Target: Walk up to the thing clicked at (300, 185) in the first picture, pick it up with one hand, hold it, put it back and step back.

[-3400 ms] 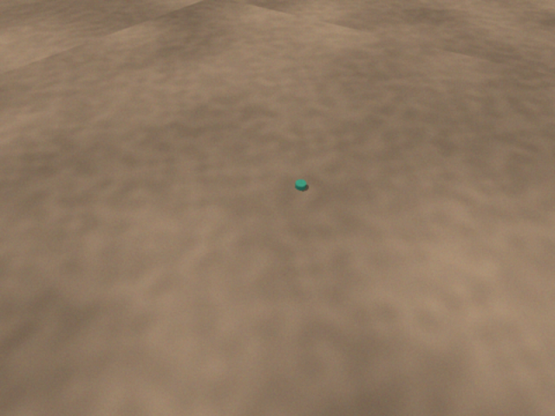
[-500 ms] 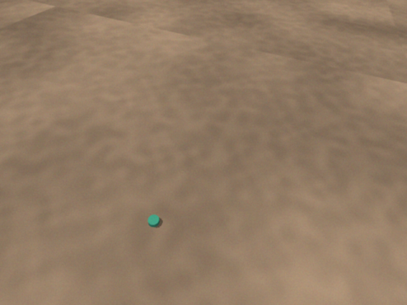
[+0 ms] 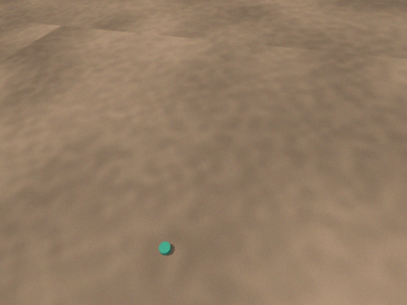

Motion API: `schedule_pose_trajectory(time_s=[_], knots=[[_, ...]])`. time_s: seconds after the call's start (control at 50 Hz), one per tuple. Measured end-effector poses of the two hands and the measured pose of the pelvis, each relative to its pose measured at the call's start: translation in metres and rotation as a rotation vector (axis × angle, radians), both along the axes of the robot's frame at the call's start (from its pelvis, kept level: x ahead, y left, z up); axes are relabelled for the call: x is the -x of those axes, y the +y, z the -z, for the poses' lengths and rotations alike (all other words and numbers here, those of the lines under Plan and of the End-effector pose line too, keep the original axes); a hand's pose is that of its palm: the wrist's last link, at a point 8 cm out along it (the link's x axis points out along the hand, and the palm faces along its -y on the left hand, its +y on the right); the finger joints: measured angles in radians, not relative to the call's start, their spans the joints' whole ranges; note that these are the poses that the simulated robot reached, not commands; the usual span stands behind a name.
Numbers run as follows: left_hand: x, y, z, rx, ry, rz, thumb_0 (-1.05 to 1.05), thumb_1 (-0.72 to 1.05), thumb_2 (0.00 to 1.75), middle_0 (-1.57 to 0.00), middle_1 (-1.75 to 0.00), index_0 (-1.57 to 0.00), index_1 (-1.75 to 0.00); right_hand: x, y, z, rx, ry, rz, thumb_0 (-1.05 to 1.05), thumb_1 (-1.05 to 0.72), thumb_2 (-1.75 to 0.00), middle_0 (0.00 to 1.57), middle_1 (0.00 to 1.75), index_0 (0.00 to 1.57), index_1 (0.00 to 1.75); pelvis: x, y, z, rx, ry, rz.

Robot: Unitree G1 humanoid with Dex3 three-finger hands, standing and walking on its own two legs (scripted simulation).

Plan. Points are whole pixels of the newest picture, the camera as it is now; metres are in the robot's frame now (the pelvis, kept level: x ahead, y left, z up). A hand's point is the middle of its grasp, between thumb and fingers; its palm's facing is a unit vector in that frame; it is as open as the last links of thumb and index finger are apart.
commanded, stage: walk up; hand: left
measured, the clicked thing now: (165, 248) +0.52 +0.28 -0.75
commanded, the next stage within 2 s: none
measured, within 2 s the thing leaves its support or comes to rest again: neither
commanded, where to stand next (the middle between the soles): +0.13 +0.03 m, yaw +1 degrees
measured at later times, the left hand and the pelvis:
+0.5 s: hand out of the picture +0.08 +0.29 -0.17, palm faces -0.01 -0.94 -0.34, open 7.4 cm; pelvis +0.02 +0.03 -0.01, yaw +0 degrees
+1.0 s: hand out of the picture +0.11 +0.28 -0.14, palm faces +0.00 -0.94 -0.34, open 7.4 cm; pelvis +0.04 +0.03 +0.01, yaw +0 degrees
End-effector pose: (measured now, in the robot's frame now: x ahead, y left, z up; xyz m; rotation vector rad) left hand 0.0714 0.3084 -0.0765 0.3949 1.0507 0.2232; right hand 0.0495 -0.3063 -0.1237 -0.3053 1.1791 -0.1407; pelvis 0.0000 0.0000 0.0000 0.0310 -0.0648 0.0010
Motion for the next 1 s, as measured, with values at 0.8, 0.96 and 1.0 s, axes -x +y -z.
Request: schedule_pose_trajectory(time_s=[0.8, 0.96, 1.0], knots=[[0.005, 0.023, 0.03, 0.065, 0.196, -0.103, 0.01, 0.9, 0.9, -0.2, -0.3, -0.2, -0.3, -0.086, 0.045, -0.013, -0.004, -0.042, -0.01, 0.01, -0.91, -0.9, 0.21, 0.3, 0.2, 0.3, -0.028, 0.026, -0.008, 0.049, 0.011, -0.005], [-0.023, 0.018, 0.03, 0.083, 0.171, -0.08, 0.01, 0.9, 0.9, -0.2, -0.3, -0.2, -0.3, -0.067, 0.036, -0.016, 0.022, 0.027, 0.033, 0.01, -0.91, -0.9, 0.21, 0.3, 0.2, 0.3, -0.036, 0.026, -0.012, 0.045, 0.015, -0.002], [-0.03, 0.016, 0.03, 0.088, 0.165, -0.072, 0.01, 0.9, 0.9, -0.2, -0.3, -0.2, -0.3, -0.063, 0.035, -0.017, 0.029, 0.039, 0.044, 0.01, -0.91, -0.9, 0.21, 0.3, 0.2, 0.3, -0.037, 0.026, -0.013, 0.044, 0.016, -0.001]])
